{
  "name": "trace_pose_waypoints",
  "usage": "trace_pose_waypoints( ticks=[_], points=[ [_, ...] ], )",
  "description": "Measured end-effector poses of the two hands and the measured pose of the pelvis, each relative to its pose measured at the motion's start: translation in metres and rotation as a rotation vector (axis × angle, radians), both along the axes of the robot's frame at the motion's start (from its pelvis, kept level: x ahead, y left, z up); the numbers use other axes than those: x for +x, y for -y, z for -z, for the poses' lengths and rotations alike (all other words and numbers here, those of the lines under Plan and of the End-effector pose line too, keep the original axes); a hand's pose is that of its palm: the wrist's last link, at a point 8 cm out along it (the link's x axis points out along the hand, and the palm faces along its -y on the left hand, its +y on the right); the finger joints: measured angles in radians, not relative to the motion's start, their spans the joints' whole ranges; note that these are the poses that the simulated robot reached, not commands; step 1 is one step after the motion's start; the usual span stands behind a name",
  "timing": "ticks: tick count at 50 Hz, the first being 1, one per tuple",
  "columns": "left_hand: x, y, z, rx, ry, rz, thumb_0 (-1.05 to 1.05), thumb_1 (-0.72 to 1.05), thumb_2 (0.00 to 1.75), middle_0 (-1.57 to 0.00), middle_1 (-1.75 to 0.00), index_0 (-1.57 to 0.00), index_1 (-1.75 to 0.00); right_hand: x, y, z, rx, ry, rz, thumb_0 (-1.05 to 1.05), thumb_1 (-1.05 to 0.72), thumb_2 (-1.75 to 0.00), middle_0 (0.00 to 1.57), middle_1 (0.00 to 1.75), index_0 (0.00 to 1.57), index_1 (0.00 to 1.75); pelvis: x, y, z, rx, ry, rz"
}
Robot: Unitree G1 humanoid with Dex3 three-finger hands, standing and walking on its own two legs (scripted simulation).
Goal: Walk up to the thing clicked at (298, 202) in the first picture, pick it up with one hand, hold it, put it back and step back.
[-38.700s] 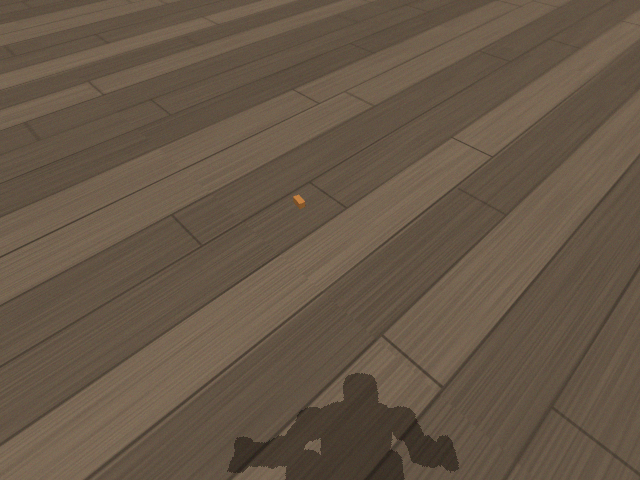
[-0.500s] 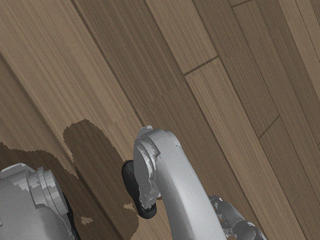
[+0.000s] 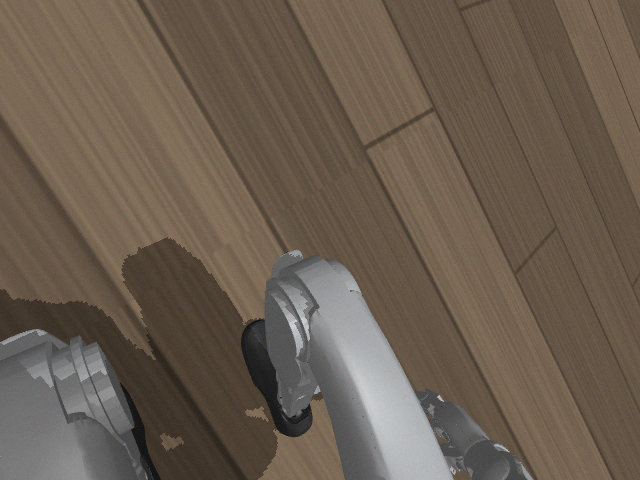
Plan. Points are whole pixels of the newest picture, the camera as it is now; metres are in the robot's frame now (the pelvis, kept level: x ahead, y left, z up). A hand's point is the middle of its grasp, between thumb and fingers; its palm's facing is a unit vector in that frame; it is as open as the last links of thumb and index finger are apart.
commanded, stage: approach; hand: left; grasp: from above
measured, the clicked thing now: out of the picture +0.51 +0.43 -0.31
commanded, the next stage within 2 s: none
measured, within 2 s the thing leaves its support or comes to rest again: neither
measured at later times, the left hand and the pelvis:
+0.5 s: hand out of the picture +0.48 +0.42 -0.16, palm faces -0.46 -0.12 -0.88, open 11.9 cm; pelvis +0.00 +0.00 +0.00, yaw +0 degrees
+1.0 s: hand out of the picture +0.48 +0.41 -0.17, palm faces -0.47 -0.12 -0.87, open 12.1 cm; pelvis +0.00 +0.00 +0.00, yaw +0 degrees
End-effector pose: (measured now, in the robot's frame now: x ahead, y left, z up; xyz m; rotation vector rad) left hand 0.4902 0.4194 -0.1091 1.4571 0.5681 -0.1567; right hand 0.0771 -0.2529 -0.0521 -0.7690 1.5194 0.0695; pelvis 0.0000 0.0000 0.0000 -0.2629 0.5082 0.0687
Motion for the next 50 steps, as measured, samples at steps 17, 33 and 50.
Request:
trace_pose_waypoints(
  ticks=[17,33,50],
  points=[
    [0.0,-0.001,-0.001,0.003,-0.012,0.009,0.0,-0.13,0.63,-0.45,-0.66,-0.45,-0.65,0.004,0.0,0.0,0.002,-0.005,-0.008,0.0,-0.91,-0.9,0.2,0.3,0.2,0.3,0.001,0.0,-0.002,0.003,-0.006,-0.004],
    [0.003,0.005,-0.003,-0.001,-0.001,0.01,0.0,-0.15,0.64,-0.43,-0.68,-0.43,-0.67,0.003,0.001,0.002,0.008,0.009,-0.001,0.0,-0.91,-0.9,0.2,0.3,0.2,0.3,0.0,0.001,-0.001,0.006,-0.002,0.002],
    [-0.001,0.002,0.003,-0.002,-0.038,0.016,0.0,-0.18,0.66,-0.41,-0.71,-0.41,-0.7,-0.003,-0.001,0.001,0.004,-0.013,0.003,0.0,-0.91,-0.9,0.2,0.3,0.2,0.3,-0.001,0.0,-0.001,0.005,-0.001,-0.001]
  ],
)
